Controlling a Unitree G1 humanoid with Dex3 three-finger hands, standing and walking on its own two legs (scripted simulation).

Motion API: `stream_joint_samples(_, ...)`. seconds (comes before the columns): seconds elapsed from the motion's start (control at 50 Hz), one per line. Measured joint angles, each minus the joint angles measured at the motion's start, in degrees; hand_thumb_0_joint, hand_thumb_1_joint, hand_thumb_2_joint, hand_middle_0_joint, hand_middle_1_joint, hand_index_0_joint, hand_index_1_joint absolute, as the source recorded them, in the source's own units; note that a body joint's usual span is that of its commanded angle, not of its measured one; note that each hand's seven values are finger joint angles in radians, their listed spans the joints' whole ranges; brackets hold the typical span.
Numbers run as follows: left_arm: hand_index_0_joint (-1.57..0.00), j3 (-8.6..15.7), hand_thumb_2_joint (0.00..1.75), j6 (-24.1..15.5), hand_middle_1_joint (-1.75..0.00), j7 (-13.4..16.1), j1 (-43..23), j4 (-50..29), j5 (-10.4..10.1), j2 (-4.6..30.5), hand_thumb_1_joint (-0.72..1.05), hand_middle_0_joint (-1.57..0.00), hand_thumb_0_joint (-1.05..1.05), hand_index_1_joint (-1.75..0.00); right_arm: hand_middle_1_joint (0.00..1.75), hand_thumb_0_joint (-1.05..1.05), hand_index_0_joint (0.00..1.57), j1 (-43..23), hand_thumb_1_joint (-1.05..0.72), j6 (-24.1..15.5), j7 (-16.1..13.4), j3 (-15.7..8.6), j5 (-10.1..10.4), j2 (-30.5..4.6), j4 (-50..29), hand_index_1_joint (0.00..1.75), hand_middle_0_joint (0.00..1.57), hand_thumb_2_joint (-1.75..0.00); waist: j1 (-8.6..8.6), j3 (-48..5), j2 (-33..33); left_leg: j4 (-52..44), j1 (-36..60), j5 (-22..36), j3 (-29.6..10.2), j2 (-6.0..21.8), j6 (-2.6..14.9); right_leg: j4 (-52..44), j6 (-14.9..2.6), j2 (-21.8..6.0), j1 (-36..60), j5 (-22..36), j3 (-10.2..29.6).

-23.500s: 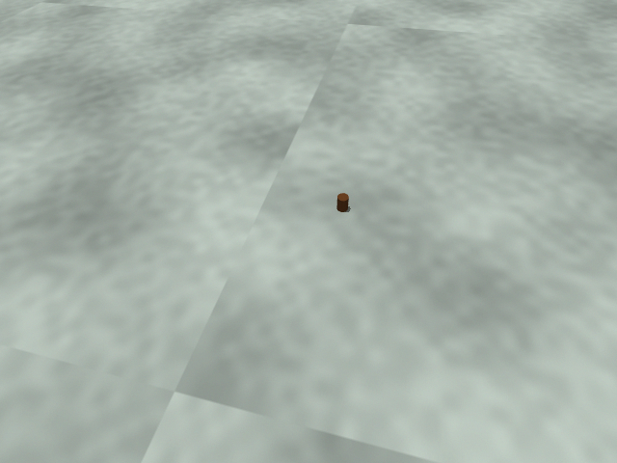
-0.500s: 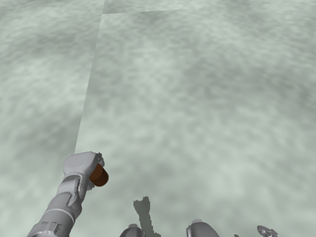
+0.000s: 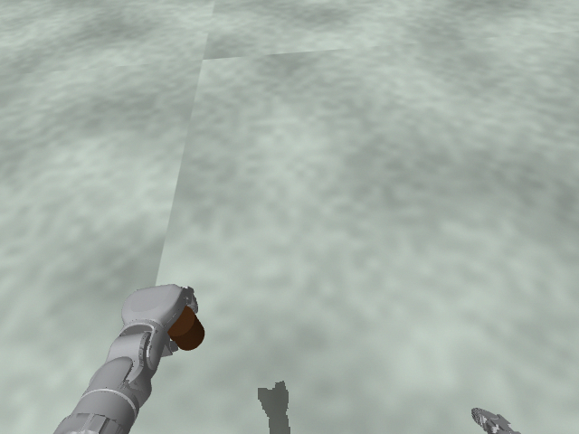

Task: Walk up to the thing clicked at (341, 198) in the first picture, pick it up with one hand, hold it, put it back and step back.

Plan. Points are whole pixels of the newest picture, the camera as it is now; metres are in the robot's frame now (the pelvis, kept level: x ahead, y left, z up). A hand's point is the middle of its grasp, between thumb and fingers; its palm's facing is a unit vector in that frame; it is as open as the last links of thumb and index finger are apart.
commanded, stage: hold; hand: left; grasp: from above
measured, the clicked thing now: (184, 328) +0.32 +0.20 -0.10
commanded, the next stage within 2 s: crouch in 1.68 s
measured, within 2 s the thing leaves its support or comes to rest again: neither
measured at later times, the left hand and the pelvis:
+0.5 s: hand (159, 330) +0.30 +0.22 -0.04, palm faces -0.44 -0.06 -0.90, open 8.0 cm; pelvis +0.00 +0.00 +0.01, yaw -1 degrees
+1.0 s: hand (157, 329) +0.29 +0.21 -0.02, palm faces -0.44 -0.06 -0.90, open 8.0 cm; pelvis +0.00 +0.00 +0.02, yaw -1 degrees
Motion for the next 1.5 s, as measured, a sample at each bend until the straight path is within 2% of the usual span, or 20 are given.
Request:
stream_joint_samples(0.54, -0.77, -0.4, 0.47, -0.1, -0.63, -6.1, 2.8, -7.5, -0.6, 0.7, 0.3, -0.93, 0.05, -0.51, 0.29, 0.01, 0.2, -1.3, -0.93, 1.6, -0.1, 0.6, 0.9, 0.0, -2.2, 0.3, 0.2, -0.9, 1.68, 1.7, 0.5, -6.8, 7.5, 2.9, 0.9, -0.2, 0.12, -5.9, 0.05, -0.2, 6.8, 2.7, 0.8)
stream_joint_samples(1.22, -0.78, -0.5, 0.44, -0.2, -0.58, -9.7, 4.3, -12.5, -1.3, 1.2, 0.32, -0.96, 0.07, -0.48, 0.29, 0.01, 0.2, -3.0, -0.93, 2.1, -0.9, 1.3, 1.6, 0.0, -2.9, 0.3, 0.2, -0.9, 2.7, 3.1, 1.1, -12.7, 13.3, 5.5, 1.1, -0.2, -0.15, -10.8, -0.25, -0.1, 12.1, 4.8, 0.9)
stream_joint_samples(1.5, -0.79, -0.6, 0.42, -0.7, -0.55, -9.4, 3.8, -11.6, -1.0, 1.3, 0.33, -0.97, 0.08, -0.46, 0.29, 0.01, 0.2, -3.1, -0.92, 2.7, -1.0, 1.3, 1.6, 0.1, -3.0, 0.3, 0.2, -0.9, 2.85, 3.5, 0.8, -13.9, 14.2, 5.8, 1.0, -0.3, -0.15, -12.0, -0.26, -0.2, 12.9, 5.0, 0.7)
